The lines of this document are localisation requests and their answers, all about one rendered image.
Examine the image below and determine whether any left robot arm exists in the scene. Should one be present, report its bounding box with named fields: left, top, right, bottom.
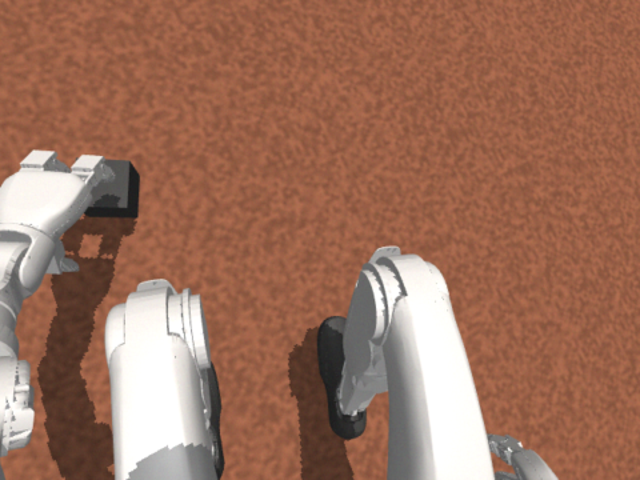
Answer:
left=0, top=223, right=56, bottom=480

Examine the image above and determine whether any left robot foot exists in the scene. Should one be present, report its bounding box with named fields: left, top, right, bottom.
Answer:
left=207, top=362, right=224, bottom=480

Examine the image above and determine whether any right robot foot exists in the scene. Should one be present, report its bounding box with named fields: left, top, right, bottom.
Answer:
left=317, top=316, right=367, bottom=439

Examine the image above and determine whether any left robot hand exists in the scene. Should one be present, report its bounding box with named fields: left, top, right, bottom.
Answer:
left=0, top=150, right=115, bottom=274

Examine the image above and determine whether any cube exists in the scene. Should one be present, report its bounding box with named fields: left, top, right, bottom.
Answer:
left=75, top=158, right=140, bottom=218

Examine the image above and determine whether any right robot hand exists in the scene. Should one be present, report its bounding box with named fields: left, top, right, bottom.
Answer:
left=487, top=434, right=559, bottom=480

